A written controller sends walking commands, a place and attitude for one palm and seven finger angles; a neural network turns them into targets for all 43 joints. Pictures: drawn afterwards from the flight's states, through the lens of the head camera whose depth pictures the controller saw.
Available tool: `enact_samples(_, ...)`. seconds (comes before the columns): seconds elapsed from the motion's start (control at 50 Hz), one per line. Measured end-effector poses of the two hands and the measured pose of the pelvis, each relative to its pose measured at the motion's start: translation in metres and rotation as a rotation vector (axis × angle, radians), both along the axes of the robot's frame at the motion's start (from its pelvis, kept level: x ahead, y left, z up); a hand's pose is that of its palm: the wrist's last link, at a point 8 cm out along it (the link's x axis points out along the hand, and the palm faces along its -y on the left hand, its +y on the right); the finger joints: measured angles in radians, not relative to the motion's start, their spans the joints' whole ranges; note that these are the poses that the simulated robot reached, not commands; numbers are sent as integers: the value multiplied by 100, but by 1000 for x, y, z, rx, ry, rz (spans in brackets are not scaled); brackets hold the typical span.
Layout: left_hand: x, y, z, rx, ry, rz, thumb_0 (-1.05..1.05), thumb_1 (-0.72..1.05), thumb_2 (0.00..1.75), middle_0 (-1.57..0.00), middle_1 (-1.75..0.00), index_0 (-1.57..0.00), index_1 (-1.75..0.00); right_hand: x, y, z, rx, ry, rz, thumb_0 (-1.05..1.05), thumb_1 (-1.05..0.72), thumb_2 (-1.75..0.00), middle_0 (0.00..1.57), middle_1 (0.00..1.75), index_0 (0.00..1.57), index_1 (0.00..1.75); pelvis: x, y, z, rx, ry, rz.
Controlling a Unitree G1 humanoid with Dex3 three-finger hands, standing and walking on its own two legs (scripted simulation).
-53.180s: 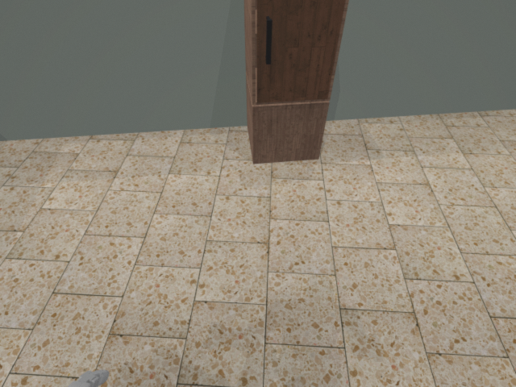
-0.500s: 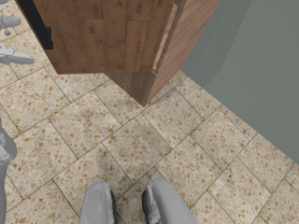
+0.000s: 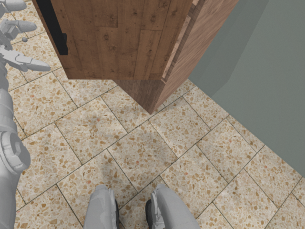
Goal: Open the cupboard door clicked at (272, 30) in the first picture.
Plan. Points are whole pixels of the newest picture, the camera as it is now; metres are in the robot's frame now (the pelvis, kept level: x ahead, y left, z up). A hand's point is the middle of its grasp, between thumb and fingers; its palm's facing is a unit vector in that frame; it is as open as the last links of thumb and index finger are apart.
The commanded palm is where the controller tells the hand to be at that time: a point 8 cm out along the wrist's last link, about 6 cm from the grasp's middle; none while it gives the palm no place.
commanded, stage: move the hooked fingers beside the handle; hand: left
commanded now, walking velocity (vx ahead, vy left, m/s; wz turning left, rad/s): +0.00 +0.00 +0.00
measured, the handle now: (54, 18) +0.60 +0.18 +0.07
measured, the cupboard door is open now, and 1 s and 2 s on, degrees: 48 48 48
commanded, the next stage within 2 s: slide the fingers in behind the handle in 0.06 s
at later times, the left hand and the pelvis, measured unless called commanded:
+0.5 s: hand (40, 43) +0.53 +0.21 +0.06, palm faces +0.00 -1.00 -0.01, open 14.0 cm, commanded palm +0.53 +0.24 +0.06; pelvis -0.01 -0.01 +0.00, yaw +0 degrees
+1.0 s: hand (52, 40) +0.54 +0.19 +0.06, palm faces +0.02 -1.00 -0.01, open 14.0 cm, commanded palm +0.53 +0.21 +0.06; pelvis +0.00 -0.01 +0.00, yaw +1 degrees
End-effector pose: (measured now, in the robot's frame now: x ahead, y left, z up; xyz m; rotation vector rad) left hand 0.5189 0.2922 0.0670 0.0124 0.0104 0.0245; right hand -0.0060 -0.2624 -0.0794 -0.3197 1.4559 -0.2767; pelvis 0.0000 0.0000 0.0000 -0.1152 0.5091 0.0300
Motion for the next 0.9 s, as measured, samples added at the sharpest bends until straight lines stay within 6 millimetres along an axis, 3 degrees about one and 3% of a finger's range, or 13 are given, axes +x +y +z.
enact_samples(0.22,-5,-1,4,7,59,-8,-1,-50,30,-30,-120,-30,-120,-6,3,-4,22,4,-1,1,-91,-90,21,30,20,30,-4,-2,1,2,-10,7)
enact_samples(0.46,-5,-27,0,0,35,-30,-1,-50,30,-30,-120,-30,-120,-17,-2,-6,22,8,-15,1,-91,-90,21,30,20,30,-8,-6,-2,6,-11,2)
enact_samples(0.68,-1,-35,9,20,-2,-4,-1,-50,30,-30,-120,-30,-120,-19,-3,-9,36,1,-17,1,-91,-90,21,30,20,30,-9,-10,-3,10,-12,4)
enact_samples(0.9,0,-50,-2,1,24,-17,-1,-50,30,-30,-120,-30,-120,-15,-4,-10,43,-2,-17,1,-91,-90,20,30,20,30,-6,-11,-3,16,-7,0)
